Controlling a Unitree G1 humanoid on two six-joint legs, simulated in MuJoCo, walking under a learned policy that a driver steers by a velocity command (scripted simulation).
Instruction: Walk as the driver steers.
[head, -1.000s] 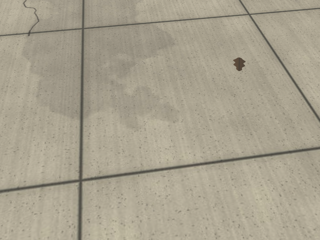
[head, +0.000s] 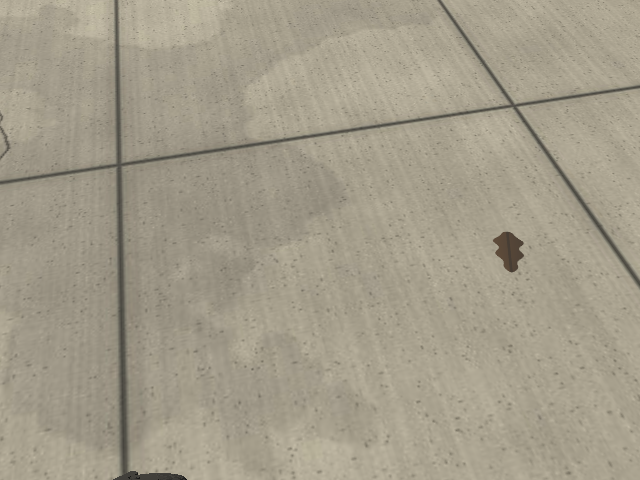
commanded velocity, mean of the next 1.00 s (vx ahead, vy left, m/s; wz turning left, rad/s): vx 1.00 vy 0.00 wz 0.49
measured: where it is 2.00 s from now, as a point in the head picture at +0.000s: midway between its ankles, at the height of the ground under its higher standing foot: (180, 102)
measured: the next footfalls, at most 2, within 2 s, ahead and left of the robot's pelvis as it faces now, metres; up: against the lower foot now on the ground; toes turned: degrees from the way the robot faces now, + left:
right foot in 0.14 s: +0.36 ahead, -0.08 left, +0.00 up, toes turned -3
left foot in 0.60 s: +0.77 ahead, +0.10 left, +0.00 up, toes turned +23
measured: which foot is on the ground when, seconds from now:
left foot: down 0.00-0.16, up 0.18-0.58, down 0.60-1.00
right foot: up 0.00-0.12, down 0.14-0.60, up 0.62-1.00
